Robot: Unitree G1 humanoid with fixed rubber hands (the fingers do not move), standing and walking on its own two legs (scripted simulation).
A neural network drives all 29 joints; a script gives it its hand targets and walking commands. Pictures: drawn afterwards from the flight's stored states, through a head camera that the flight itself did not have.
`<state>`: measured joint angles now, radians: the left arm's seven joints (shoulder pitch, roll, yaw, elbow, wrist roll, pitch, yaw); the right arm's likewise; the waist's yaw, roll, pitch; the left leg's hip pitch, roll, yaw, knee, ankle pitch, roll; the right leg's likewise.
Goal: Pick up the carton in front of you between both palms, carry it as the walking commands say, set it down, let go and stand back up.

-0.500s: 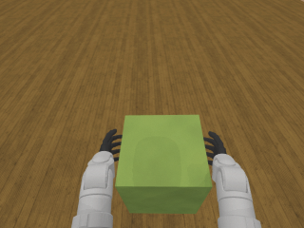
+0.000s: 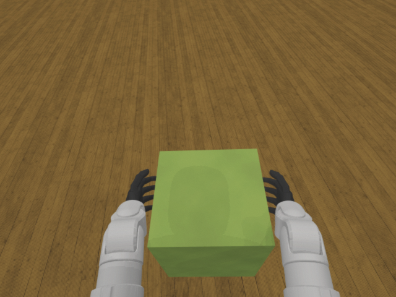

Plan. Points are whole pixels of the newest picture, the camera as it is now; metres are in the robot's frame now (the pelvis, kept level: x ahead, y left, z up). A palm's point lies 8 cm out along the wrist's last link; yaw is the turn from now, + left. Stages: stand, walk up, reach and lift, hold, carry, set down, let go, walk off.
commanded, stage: carry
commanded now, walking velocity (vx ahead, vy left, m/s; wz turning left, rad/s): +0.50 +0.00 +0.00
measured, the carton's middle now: (209, 217) +0.31 -0.01 -0.05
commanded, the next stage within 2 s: none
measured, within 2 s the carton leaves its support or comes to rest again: neither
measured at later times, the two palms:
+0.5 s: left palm (130, 132) +0.54 +0.20 +0.02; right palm (239, 125) +0.55 -0.10 +0.02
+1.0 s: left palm (139, 97) +0.66 +0.19 +0.05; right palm (238, 90) +0.68 -0.11 +0.04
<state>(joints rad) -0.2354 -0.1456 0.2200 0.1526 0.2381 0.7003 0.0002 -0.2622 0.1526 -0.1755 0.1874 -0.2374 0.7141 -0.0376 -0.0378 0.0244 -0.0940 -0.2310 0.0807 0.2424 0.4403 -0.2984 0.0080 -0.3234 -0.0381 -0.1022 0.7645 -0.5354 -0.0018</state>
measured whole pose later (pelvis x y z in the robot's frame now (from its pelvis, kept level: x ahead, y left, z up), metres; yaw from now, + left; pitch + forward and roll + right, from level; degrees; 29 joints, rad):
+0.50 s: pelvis +0.25 +0.03 -0.01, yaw +3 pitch +3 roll +0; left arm -0.24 -0.13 0.18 0.08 0.17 0.75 0.03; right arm -0.23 0.15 -0.15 0.08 -0.20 0.76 -0.06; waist -0.01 -0.02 0.01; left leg -0.40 -0.02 0.25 0.46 -0.12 0.14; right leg -0.15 -0.07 -0.06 0.77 -0.53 0.03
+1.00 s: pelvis +0.37 +0.01 +0.00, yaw +5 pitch +1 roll +0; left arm -0.32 -0.17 0.31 0.33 0.29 0.71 -0.02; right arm -0.33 0.17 -0.25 0.32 -0.31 0.75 -0.02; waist 0.00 0.03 -0.13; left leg -0.19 0.01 0.18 0.48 -0.31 0.05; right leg -0.26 -0.02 -0.12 0.49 -0.26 -0.03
